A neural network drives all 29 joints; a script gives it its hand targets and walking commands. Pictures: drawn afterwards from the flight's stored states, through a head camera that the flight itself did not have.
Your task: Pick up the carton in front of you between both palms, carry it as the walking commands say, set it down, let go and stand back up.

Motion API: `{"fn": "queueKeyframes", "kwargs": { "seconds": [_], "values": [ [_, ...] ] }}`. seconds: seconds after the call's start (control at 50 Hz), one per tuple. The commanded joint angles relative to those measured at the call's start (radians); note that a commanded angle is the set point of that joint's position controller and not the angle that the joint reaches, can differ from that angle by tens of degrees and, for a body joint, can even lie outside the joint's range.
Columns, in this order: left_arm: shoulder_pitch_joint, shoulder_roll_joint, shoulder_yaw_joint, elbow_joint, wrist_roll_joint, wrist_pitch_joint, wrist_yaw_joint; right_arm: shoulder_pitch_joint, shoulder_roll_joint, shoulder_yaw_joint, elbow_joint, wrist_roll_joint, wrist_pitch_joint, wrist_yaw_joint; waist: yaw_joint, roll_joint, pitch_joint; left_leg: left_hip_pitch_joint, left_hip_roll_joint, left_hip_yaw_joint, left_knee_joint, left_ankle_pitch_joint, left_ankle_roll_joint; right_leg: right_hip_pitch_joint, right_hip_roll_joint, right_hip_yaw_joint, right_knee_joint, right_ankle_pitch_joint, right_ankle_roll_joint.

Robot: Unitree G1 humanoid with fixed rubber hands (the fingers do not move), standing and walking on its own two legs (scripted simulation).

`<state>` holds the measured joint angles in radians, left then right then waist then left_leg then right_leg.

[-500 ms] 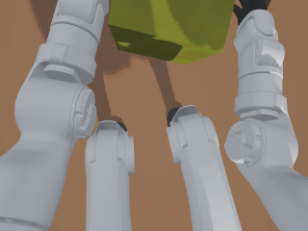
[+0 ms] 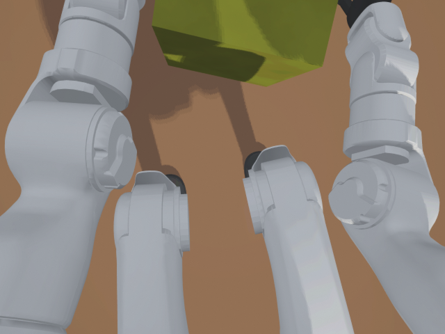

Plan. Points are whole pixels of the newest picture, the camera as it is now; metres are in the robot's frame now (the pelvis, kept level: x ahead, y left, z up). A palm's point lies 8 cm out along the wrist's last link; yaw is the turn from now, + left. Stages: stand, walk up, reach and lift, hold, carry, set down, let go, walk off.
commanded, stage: set down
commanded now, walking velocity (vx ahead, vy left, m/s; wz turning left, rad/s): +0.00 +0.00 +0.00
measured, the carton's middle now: (238, 1) +0.54 -0.09 -0.26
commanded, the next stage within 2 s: let go in 1.84 s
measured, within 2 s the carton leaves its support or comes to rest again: rests again in 0.30 s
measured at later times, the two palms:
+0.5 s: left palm out of the picture +0.59 +0.06 -0.18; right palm (359, 6) +0.50 -0.24 -0.17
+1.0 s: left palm out of the picture +0.61 +0.07 -0.14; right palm out of the picture +0.50 -0.28 -0.14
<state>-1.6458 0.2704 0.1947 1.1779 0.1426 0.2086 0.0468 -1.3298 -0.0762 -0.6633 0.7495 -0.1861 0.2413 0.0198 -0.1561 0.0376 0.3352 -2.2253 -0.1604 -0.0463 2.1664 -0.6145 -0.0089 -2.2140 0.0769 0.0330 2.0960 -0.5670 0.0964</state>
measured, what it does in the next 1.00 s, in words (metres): stands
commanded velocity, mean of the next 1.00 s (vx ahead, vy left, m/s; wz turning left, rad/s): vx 0.00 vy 0.00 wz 0.00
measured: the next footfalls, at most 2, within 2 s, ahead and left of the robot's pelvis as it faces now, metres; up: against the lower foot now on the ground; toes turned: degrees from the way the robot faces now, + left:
none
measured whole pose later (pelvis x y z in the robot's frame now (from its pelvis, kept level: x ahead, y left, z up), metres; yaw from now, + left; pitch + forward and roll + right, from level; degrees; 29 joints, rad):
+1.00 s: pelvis -0.01 -0.01 -0.01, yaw -3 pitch +35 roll -3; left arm -1.64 0.50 -0.10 1.12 -0.18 0.18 0.06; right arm -1.37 -0.26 -0.29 0.91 0.22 0.13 -0.15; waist -0.17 0.01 0.39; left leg -2.19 -0.05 -0.02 2.22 -0.64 0.01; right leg -2.22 0.02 -0.04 2.13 -0.52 0.01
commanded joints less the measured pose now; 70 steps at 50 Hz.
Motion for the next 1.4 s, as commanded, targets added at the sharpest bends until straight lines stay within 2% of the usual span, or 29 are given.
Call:
{"fn": "queueKeyframes", "kwargs": {
  "seconds": [0.0, 0.28, 0.42, 0.48, 0.5, 0.54, 0.56, 0.58, 0.62, 0.66, 0.72, 0.8, 0.86, 0.96, 1.04, 1.1, 1.22, 1.38],
  "values": [
    [-0.214, -0.650, -0.128, 0.060, -0.029, 0.025, -0.175, -0.492, 0.509, 0.302, 0.092, 0.035, 0.024, 0.176, -0.032, 0.119, -0.800, 0.413, 0.010, 0.034, -0.210, 0.176, 0.030, 0.346, 0.021, -0.112, -0.123, 0.198, -0.050],
    [-0.136, -0.558, -0.085, 0.095, 0.021, 0.035, -0.184, -0.405, 0.409, 0.207, 0.173, -0.010, 0.023, 0.170, -0.023, 0.108, -0.680, 0.392, 0.032, 0.007, -0.191, 0.166, 0.038, 0.294, 0.015, -0.107, -0.093, 0.162, -0.059],
    [-0.183, -0.524, -0.130, 0.065, 0.001, 0.012, -0.179, -0.412, 0.384, 0.213, 0.172, 0.012, -0.013, 0.150, -0.038, 0.113, -0.694, 0.408, 0.040, -0.002, -0.166, 0.209, 0.031, 0.311, 0.009, -0.110, -0.067, 0.203, -0.051],
    [-0.181, -0.389, -0.120, 0.053, -0.005, -0.007, -0.151, -0.359, 0.273, 0.158, 0.190, 0.009, -0.034, 0.117, -0.048, 0.109, -0.715, 0.434, 0.053, 0.000, -0.163, 0.220, 0.017, 0.335, 0.000, -0.119, -0.067, 0.221, -0.036],
    [-0.175, -0.300, -0.111, 0.051, -0.007, -0.016, -0.133, -0.323, 0.198, 0.126, 0.204, 0.009, -0.047, 0.093, -0.050, 0.109, -0.725, 0.444, 0.060, 0.001, -0.164, 0.226, 0.009, 0.346, -0.005, -0.123, -0.066, 0.232, -0.030],
    [-0.152, -0.027, -0.114, 0.031, -0.021, -0.037, -0.071, -0.219, -0.048, 0.064, 0.230, 0.014, -0.091, 0.020, -0.059, 0.102, -0.756, 0.471, 0.080, 0.004, -0.160, 0.245, -0.011, 0.382, -0.021, -0.126, -0.063, 0.261, -0.019],
    [-0.134, 0.131, -0.121, 0.007, -0.046, -0.057, -0.029, -0.176, -0.206, 0.040, 0.219, 0.032, -0.125, -0.031, -0.068, 0.093, -0.780, 0.483, 0.086, 0.005, -0.157, 0.253, -0.016, 0.399, -0.028, -0.131, -0.065, 0.279, -0.015],
    [-0.178, 0.195, -0.154, -0.022, -0.089, -0.073, -0.003, -0.194, -0.264, 0.062, 0.220, 0.070, -0.156, -0.065, -0.078, 0.078, -0.830, 0.505, 0.092, -0.006, -0.147, 0.294, -0.013, 0.415, -0.033, -0.132, -0.060, 0.321, -0.013],
    [-0.272, 0.235, -0.212, -0.065, -0.178, -0.098, 0.020, -0.241, -0.324, 0.105, 0.221, 0.144, -0.200, -0.099, -0.106, 0.102, -0.933, 0.551, 0.102, -0.030, -0.113, 0.389, -0.013, 0.426, -0.042, -0.128, -0.039, 0.414, -0.020],
    [-0.340, 0.245, -0.263, -0.123, -0.252, -0.117, 0.024, -0.281, -0.347, 0.173, 0.225, 0.217, -0.227, -0.112, -0.120, 0.146, -1.025, 0.592, 0.109, -0.039, -0.090, 0.442, -0.015, 0.450, -0.052, -0.117, -0.023, 0.492, -0.034],
    [-0.382, 0.254, -0.335, -0.179, -0.337, -0.125, 0.017, -0.311, -0.350, 0.274, 0.217, 0.325, -0.231, -0.118, -0.132, 0.179, -1.155, 0.629, 0.116, -0.027, -0.071, 0.446, -0.019, 0.549, -0.064, -0.102, -0.019, 0.556, -0.052],
    [-0.377, 0.282, -0.369, -0.169, -0.382, -0.102, 0.011, -0.298, -0.364, 0.334, 0.191, 0.408, -0.199, -0.131, -0.143, 0.181, -1.251, 0.661, 0.124, 0.003, -0.069, 0.359, -0.013, 0.639, -0.070, -0.098, -0.044, 0.532, -0.060],
    [-0.357, 0.300, -0.344, -0.151, -0.364, -0.076, 0.010, -0.285, -0.368, 0.344, 0.143, 0.415, -0.171, -0.145, -0.130, 0.168, -1.301, 0.645, 0.120, 0.027, -0.092, 0.286, -0.003, 0.699, -0.063, -0.100, -0.081, 0.496, -0.062],
    [-0.312, 0.347, -0.248, -0.172, -0.303, -0.033, 0.021, -0.270, -0.340, 0.365, 0.004, 0.405, -0.117, -0.183, -0.076, 0.100, -1.435, 0.607, 0.097, 0.076, -0.170, 0.228, 0.024, 0.858, -0.036, -0.109, -0.156, 0.492, -0.056],
    [-0.256, 0.345, -0.176, -0.120, -0.256, -0.007, 0.009, -0.239, -0.280, 0.366, -0.008, 0.384, -0.071, -0.199, -0.045, 0.045, -1.319, 0.499, 0.087, 0.088, -0.259, 0.154, 0.045, 0.839, -0.021, -0.098, -0.239, 0.426, -0.045],
    [-0.220, 0.322, -0.144, -0.086, -0.231, -0.011, -0.013, -0.210, -0.241, 0.345, 0.012, 0.347, -0.065, -0.193, -0.045, 0.028, -1.229, 0.441, 0.084, 0.079, -0.314, 0.134, 0.048, 0.786, -0.020, -0.091, -0.286, 0.403, -0.038],
    [-0.205, 0.295, -0.125, -0.101, -0.192, -0.014, -0.038, -0.163, -0.235, 0.294, 0.003, 0.296, -0.062, -0.173, -0.070, 0.090, -1.276, 0.552, 0.079, 0.066, -0.419, 0.176, 0.031, 0.726, -0.020, -0.109, -0.381, 0.415, -0.034],
    [-0.188, 0.267, -0.135, -0.233, -0.178, 0.030, -0.040, -0.094, -0.273, 0.268, -0.100, 0.297, -0.032, -0.152, -0.094, 0.188, -1.479, 0.854, 0.068, 0.056, -0.551, 0.339, 0.007, 0.745, -0.017, -0.138, -0.517, 0.491, -0.039]
  ]
}}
